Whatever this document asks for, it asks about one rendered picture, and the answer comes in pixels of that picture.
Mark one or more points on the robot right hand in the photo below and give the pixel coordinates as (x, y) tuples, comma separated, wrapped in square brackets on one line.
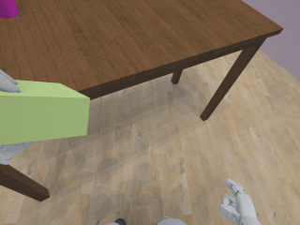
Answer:
[(239, 208)]

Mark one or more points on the table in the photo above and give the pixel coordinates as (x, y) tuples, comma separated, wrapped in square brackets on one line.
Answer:
[(98, 47)]

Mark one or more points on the sponge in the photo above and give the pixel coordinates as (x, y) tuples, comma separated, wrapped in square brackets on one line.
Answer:
[(42, 111)]

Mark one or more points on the robot left hand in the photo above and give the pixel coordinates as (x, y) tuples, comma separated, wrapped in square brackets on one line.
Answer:
[(8, 151)]

